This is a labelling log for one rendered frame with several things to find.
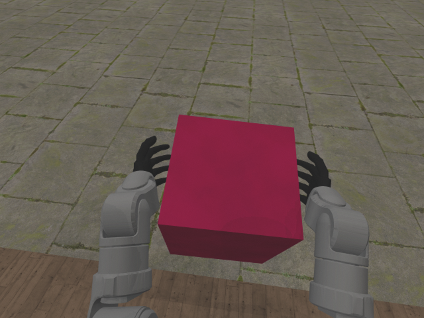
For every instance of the left robot hand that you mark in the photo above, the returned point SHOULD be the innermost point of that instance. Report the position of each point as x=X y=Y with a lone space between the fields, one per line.
x=144 y=161

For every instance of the right robot hand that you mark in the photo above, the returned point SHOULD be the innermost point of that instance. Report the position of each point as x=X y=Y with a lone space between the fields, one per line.
x=320 y=175

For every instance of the left robot forearm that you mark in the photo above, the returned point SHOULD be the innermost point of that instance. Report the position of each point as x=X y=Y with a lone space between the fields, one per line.
x=123 y=272

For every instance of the carton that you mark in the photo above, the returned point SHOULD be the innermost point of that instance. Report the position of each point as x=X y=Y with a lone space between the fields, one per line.
x=232 y=191

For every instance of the right robot forearm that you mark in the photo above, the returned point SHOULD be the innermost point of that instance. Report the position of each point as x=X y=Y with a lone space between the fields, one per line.
x=340 y=284

